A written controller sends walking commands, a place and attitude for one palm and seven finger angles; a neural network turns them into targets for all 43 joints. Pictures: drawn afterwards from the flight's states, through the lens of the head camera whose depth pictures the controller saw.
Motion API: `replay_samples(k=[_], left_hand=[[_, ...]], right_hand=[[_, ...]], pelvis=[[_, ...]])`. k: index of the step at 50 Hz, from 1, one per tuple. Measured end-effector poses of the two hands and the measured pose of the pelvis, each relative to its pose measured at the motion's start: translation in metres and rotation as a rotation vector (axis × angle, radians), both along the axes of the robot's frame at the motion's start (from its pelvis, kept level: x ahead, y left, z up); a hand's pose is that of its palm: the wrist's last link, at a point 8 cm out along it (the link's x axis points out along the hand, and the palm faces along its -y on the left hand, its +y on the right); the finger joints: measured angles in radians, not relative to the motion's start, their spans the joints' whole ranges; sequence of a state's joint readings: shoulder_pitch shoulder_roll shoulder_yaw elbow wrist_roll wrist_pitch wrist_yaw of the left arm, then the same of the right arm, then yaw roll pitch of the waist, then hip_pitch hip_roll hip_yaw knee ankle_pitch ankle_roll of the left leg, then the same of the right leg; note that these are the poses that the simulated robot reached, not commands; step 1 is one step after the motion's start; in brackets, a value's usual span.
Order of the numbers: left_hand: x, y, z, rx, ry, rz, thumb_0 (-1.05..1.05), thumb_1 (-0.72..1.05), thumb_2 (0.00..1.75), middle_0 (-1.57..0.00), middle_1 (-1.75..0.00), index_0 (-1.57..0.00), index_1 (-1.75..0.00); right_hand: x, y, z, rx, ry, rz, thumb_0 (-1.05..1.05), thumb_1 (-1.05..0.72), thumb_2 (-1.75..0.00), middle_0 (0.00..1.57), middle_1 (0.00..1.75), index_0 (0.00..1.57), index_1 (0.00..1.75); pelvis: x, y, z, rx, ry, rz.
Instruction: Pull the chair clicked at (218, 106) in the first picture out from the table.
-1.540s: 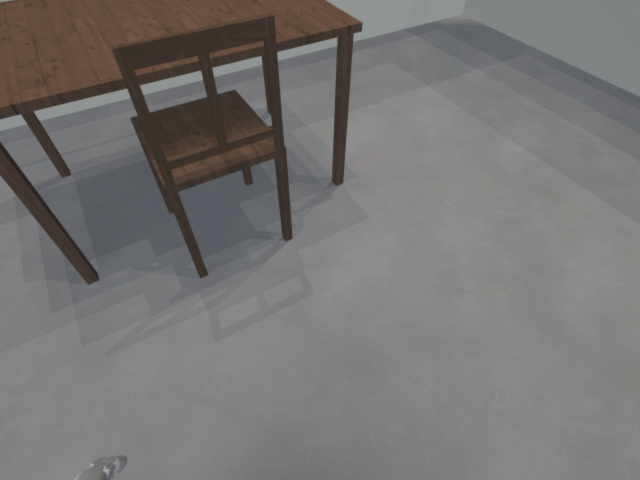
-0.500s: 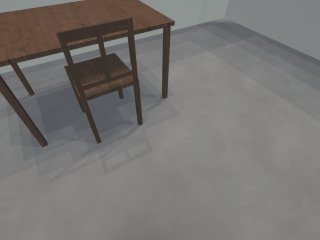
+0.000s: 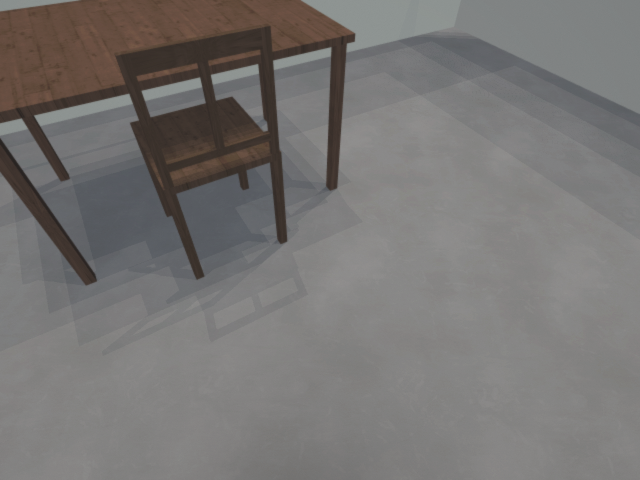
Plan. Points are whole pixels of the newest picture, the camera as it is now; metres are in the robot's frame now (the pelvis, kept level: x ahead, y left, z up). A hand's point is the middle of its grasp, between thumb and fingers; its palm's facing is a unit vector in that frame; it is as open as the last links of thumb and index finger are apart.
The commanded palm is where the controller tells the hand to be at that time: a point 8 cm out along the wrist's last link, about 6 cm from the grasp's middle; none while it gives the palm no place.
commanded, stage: walk to a spot facing it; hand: left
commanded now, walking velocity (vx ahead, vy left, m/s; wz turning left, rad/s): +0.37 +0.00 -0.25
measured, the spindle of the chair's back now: (211, 107) +1.05 +0.37 -0.10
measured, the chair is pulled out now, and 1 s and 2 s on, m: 0.00 0.00 0.00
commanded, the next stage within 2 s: turn to face it in 0.94 s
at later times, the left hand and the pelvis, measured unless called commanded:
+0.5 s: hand out of the picture +0.10 +0.18 -0.20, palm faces -0.10 -0.99 -0.14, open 7.4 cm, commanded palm none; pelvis +0.11 +0.01 -0.02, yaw -7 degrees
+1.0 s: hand (268, 363) +0.34 +0.11 -0.18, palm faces -0.10 -0.99 -0.13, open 7.3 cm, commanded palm none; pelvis +0.30 -0.05 -0.01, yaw -9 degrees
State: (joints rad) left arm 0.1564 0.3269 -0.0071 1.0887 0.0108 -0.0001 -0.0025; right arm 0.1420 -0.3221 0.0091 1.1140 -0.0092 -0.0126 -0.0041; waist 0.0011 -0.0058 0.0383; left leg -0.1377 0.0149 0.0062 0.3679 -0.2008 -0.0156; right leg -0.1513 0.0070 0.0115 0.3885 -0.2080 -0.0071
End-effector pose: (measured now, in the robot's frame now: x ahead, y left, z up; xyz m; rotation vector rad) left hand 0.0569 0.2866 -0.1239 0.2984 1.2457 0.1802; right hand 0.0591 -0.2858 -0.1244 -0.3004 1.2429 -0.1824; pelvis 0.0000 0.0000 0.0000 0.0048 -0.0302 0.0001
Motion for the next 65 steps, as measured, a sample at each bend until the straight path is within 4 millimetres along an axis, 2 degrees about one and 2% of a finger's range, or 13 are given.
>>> replay_samples(k=[9,16,20,24,29,33,35,37,44,49,55,59,65], left_hand=[[-0.011,-0.016,-0.016,-0.055,0.053,0.023,0.0,0.9,0.9,-0.2,-0.3,-0.2,-0.3],[-0.028,-0.039,-0.041,-0.147,0.168,0.068,0.0,0.9,0.9,-0.2,-0.3,-0.2,-0.3],[-0.024,-0.045,-0.051,-0.175,0.256,0.06,0.0,0.9,0.9,-0.2,-0.3,-0.2,-0.3],[0.026,-0.05,-0.048,-0.173,0.264,-0.001,0.01,0.9,0.9,-0.2,-0.3,-0.2,-0.3],[0.137,-0.06,-0.039,-0.143,0.118,-0.08,0.02,0.93,0.9,-0.2,-0.3,-0.2,-0.3],[0.223,-0.073,-0.038,-0.101,-0.035,-0.139,0.01,0.93,0.9,-0.2,-0.3,-0.19,-0.3],[0.25,-0.079,-0.041,-0.081,-0.096,-0.143,0.01,0.93,0.9,-0.19,-0.3,-0.19,-0.3],[0.264,-0.086,-0.039,-0.08,-0.106,-0.141,0.0,0.93,0.9,-0.19,-0.3,-0.19,-0.3],[0.277,-0.117,-0.031,-0.136,-0.016,-0.146,0.0,0.91,0.9,-0.19,-0.3,-0.19,-0.3],[0.282,-0.122,-0.032,-0.182,0.023,-0.086,0.01,0.92,0.9,-0.2,-0.3,-0.2,-0.3],[0.282,-0.109,-0.046,-0.214,0.106,0.023,0.0,0.91,0.9,-0.2,-0.3,-0.2,-0.3],[0.286,-0.092,-0.059,-0.208,0.194,0.072,0.0,0.91,0.9,-0.2,-0.3,-0.2,-0.3],[0.336,-0.07,-0.045,-0.172,0.156,0.088,0.0,0.91,0.9,-0.2,-0.3,-0.19,-0.3]], right_hand=[[-0.005,0.022,-0.013,0.045,0.023,-0.028,0.0,-0.9,-0.9,0.2,0.3,0.2,0.3],[-0.021,0.053,-0.031,0.092,0.108,-0.104,0.0,-0.9,-0.9,0.2,0.3,0.2,0.3],[-0.025,0.071,-0.036,0.102,0.122,-0.176,0.0,-0.9,-0.9,0.2,0.3,0.2,0.3],[-0.047,0.09,-0.032,0.126,0.179,-0.263,0.0,-0.9,-0.9,0.2,0.3,0.2,0.3],[-0.073,0.105,-0.023,0.184,0.364,-0.343,0.0,-0.9,-0.9,0.2,0.3,0.2,0.3],[-0.069,0.095,-0.03,0.217,0.471,-0.391,0.0,-0.9,-0.9,0.2,0.3,0.2,0.3],[-0.052,0.081,-0.039,0.219,0.474,-0.402,0.0,-0.9,-0.9,0.2,0.3,0.2,0.3],[-0.018,0.063,-0.044,0.202,0.415,-0.398,0.0,-0.9,-0.9,0.2,0.3,0.2,0.3],[0.149,0.009,-0.03,0.134,0.042,-0.318,0.0,-0.91,-0.9,0.2,0.3,0.2,0.3],[0.248,0.001,-0.01,0.123,-0.104,-0.237,0.0,-0.91,-0.9,0.2,0.3,0.19,0.3],[0.345,0.016,-0.005,0.107,-0.147,-0.12,0.0,-0.91,-0.9,0.2,0.3,0.2,0.3],[0.386,0.034,-0.013,0.09,-0.156,-0.077,0.0,-0.91,-0.9,0.2,0.3,0.2,0.3],[0.392,0.039,-0.008,0.066,-0.081,-0.102,-0.02,-0.94,-0.9,0.2,0.3,0.2,0.3]], pelvis=[[0.018,0.003,-0.006,-0.003,0.009,-0.024],[0.054,0.011,-0.02,-0.023,0.02,-0.044],[0.078,0.017,-0.026,-0.009,0.022,-0.088],[0.102,0.013,-0.022,-0.006,0.011,-0.114],[0.137,-0.002,-0.019,-0.01,0.016,-0.146],[0.173,-0.024,-0.033,-0.008,0.0,-0.168],[0.188,-0.035,-0.04,-0.004,-0.009,-0.173],[0.2,-0.041,-0.038,-0.011,-0.018,-0.172],[0.248,-0.05,-0.015,-0.026,-0.001,-0.171],[0.288,-0.049,-0.007,-0.037,0.005,-0.156],[0.343,-0.034,-0.012,-0.059,0.002,-0.119],[0.375,-0.02,-0.024,-0.048,-0.004,-0.099],[0.398,-0.01,-0.012,-0.036,0.014,-0.055]])
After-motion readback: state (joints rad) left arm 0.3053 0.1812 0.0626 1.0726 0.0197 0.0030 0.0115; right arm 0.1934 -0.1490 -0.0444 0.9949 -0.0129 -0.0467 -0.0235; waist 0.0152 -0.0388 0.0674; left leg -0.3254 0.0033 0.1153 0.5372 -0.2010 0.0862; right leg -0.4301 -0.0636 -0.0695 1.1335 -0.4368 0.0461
